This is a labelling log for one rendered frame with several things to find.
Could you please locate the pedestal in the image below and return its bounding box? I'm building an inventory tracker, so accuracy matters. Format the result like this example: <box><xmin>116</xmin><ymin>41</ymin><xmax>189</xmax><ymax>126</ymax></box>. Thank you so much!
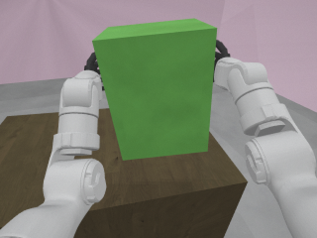
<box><xmin>0</xmin><ymin>108</ymin><xmax>248</xmax><ymax>238</ymax></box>

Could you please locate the right robot hand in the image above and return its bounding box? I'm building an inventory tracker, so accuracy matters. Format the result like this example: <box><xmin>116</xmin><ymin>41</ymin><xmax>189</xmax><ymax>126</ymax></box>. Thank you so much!
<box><xmin>213</xmin><ymin>40</ymin><xmax>231</xmax><ymax>82</ymax></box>

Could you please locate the carton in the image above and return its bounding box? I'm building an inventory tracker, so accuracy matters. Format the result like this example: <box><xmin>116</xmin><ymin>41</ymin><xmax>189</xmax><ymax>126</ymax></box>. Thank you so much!
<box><xmin>92</xmin><ymin>18</ymin><xmax>217</xmax><ymax>161</ymax></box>

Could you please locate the robot left forearm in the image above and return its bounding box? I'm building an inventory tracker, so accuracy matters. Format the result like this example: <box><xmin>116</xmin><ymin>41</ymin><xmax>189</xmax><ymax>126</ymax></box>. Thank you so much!
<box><xmin>43</xmin><ymin>70</ymin><xmax>103</xmax><ymax>197</ymax></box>

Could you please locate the left robot hand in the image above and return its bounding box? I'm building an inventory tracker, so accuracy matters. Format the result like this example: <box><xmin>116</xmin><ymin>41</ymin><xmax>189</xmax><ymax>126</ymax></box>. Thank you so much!
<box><xmin>84</xmin><ymin>52</ymin><xmax>105</xmax><ymax>91</ymax></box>

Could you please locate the robot left upper arm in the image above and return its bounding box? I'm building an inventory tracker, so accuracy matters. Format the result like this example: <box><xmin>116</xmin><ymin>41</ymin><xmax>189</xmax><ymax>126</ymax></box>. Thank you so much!
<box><xmin>0</xmin><ymin>158</ymin><xmax>107</xmax><ymax>238</ymax></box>

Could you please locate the robot right upper arm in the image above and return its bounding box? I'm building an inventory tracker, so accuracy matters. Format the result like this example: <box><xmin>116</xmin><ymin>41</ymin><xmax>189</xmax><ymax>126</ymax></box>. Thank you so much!
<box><xmin>245</xmin><ymin>130</ymin><xmax>317</xmax><ymax>238</ymax></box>

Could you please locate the robot right forearm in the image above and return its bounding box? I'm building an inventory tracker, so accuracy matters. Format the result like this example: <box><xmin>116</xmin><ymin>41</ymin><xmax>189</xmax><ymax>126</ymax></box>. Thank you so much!
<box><xmin>214</xmin><ymin>57</ymin><xmax>317</xmax><ymax>173</ymax></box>

